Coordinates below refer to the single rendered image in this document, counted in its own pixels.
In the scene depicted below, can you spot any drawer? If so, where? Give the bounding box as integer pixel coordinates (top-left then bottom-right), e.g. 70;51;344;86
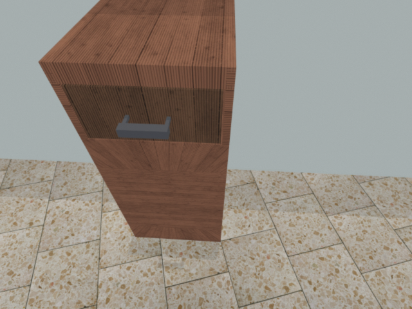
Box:
62;84;223;144

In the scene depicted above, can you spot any cabinet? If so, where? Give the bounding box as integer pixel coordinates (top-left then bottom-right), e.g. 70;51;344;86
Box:
39;0;236;242

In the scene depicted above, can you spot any handle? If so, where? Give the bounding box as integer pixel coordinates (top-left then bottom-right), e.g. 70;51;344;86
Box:
116;115;171;139

